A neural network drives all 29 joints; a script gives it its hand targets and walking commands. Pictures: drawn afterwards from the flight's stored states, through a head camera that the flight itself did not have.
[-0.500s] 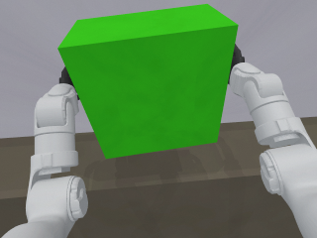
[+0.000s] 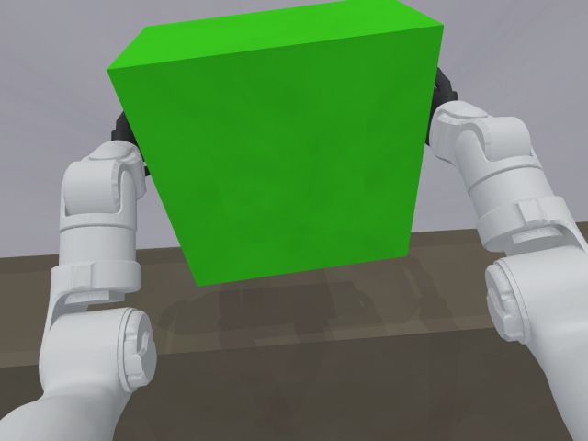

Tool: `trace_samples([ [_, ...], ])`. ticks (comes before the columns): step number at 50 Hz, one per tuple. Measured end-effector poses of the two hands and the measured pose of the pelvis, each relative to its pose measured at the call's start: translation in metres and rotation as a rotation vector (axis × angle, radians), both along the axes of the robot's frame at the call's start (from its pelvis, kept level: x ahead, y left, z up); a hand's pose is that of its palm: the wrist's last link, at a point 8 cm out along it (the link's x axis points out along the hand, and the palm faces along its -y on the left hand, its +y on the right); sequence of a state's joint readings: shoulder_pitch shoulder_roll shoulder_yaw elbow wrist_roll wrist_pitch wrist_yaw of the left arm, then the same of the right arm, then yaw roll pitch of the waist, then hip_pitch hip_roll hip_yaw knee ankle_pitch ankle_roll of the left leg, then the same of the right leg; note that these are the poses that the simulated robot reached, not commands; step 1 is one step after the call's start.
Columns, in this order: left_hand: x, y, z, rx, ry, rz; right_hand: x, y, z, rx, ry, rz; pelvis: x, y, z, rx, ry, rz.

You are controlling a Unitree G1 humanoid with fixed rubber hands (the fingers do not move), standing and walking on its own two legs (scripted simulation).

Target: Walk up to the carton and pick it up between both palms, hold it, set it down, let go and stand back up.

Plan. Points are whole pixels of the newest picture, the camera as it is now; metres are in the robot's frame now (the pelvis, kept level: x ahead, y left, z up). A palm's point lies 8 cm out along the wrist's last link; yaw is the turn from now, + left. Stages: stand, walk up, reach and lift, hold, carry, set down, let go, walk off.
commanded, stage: hold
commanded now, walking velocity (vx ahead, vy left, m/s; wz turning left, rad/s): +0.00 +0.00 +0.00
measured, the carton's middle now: (286, 149) +0.39 +0.01 +0.27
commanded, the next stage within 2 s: none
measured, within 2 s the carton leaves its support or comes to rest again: neither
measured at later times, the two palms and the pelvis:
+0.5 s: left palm (128, 145) +0.36 +0.20 +0.29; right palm (454, 106) +0.36 -0.19 +0.33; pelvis -0.01 +0.00 +0.00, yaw -1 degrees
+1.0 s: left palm (129, 151) +0.36 +0.20 +0.29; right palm (450, 111) +0.37 -0.19 +0.32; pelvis -0.01 +0.00 +0.00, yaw -1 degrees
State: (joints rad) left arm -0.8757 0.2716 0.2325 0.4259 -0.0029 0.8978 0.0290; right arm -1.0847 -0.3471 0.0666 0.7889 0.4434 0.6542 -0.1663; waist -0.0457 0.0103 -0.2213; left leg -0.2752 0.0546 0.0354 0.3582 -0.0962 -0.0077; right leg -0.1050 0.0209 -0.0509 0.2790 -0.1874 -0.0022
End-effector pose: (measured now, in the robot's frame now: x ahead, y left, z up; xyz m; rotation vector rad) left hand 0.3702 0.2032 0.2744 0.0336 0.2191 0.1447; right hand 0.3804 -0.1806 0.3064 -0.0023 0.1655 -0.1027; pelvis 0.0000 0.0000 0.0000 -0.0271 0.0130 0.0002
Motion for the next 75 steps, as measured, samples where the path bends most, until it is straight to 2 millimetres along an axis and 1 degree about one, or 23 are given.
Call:
trace_samples([
  [6, -0.007, -0.002, 0.006, 0.007, -0.023, -0.003, -0.008, -0.002, 0.007, -0.011, -0.019, 0.002, 0.000, 0.000, 0.000, -0.003, -0.005, 0.001],
  [14, -0.011, -0.007, 0.007, -0.015, -0.006, -0.012, -0.016, -0.007, 0.012, 0.003, 0.000, -0.016, -0.002, 0.001, -0.001, -0.002, -0.009, -0.008],
  [28, -0.011, -0.006, 0.022, -0.005, -0.001, -0.010, -0.015, -0.006, 0.024, 0.005, 0.007, -0.015, -0.006, 0.002, -0.001, -0.002, 0.010, -0.013],
  [38, -0.009, -0.004, 0.018, 0.003, 0.004, -0.013, -0.013, -0.003, 0.022, -0.003, 0.014, -0.013, -0.006, 0.003, -0.001, -0.004, 0.011, -0.008],
  [50, -0.008, -0.006, 0.011, 0.002, 0.002, -0.015, -0.013, -0.005, 0.015, -0.003, 0.015, -0.015, -0.005, 0.005, -0.001, -0.006, 0.013, -0.010],
  [75, -0.009, -0.006, 0.016, -0.004, -0.003, -0.010, -0.013, -0.006, 0.019, -0.004, 0.014, -0.014, -0.004, 0.004, -0.001, -0.004, 0.009, -0.011],
])
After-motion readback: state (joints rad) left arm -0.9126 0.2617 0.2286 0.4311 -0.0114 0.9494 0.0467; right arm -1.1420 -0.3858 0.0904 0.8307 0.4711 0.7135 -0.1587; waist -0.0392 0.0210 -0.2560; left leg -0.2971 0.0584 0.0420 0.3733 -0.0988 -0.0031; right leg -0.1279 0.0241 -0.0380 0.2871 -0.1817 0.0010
